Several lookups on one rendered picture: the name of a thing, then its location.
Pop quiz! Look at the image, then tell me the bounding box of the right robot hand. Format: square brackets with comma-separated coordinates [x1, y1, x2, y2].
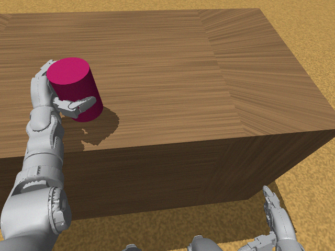
[237, 185, 297, 251]

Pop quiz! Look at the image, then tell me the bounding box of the left robot hand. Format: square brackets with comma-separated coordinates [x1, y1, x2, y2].
[30, 60, 96, 119]

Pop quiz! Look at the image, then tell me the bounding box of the right robot arm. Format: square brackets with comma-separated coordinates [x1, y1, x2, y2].
[275, 239, 305, 251]

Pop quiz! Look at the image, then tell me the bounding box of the can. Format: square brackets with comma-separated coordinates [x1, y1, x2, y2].
[46, 58, 103, 122]

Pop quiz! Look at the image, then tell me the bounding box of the left robot arm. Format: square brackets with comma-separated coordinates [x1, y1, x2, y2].
[0, 106, 72, 251]

